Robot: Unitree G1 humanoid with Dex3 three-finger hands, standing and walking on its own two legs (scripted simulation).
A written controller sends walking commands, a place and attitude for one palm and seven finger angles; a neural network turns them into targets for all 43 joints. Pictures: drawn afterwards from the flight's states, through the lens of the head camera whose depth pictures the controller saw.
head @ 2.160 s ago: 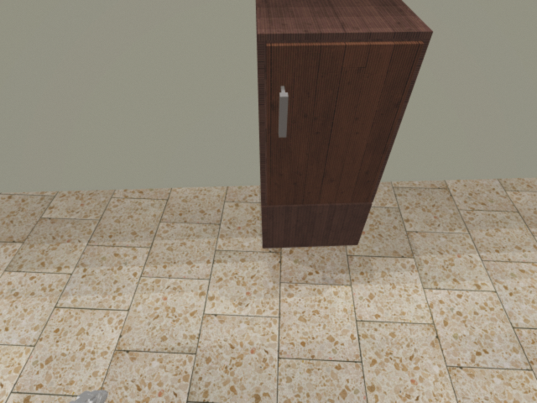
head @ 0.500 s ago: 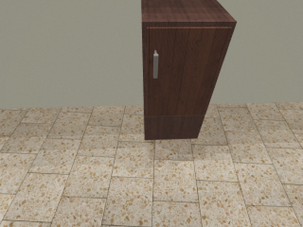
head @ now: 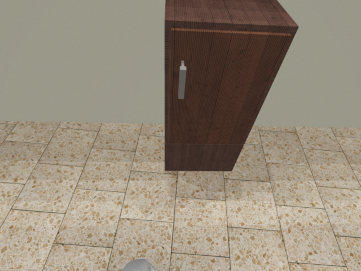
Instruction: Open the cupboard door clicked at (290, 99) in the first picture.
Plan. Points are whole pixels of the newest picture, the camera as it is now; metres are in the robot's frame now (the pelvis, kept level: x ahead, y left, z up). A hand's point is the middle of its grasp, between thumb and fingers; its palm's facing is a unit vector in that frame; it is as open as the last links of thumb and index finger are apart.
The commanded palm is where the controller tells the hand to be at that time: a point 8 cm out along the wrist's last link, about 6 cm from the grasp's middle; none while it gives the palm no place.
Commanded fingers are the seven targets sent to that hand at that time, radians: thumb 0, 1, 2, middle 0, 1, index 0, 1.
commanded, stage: take the last steps up to it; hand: left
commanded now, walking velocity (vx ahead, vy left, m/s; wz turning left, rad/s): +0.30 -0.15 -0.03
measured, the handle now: (181, 80) +0.74 +0.06 -0.02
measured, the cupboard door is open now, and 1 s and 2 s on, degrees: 0 0 0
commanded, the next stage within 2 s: come to a stop and stand still in 0.40 s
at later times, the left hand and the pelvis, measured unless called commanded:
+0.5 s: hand (145, 213) +0.29 +0.12 -0.16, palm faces -0.04 -0.97 -0.24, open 7.4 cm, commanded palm none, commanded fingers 0.00 0.90 0.90 -0.20 -0.30 -0.20 -0.30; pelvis +0.18 -0.07 -0.01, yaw -1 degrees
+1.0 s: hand (135, 227) +0.26 +0.15 -0.19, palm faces +0.09 -0.98 -0.20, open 7.4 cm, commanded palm none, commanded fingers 0.00 0.90 0.90 -0.20 -0.30 -0.20 -0.30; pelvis +0.24 -0.05 +0.00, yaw +0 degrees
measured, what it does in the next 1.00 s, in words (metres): walks ahead: left foot, then right foot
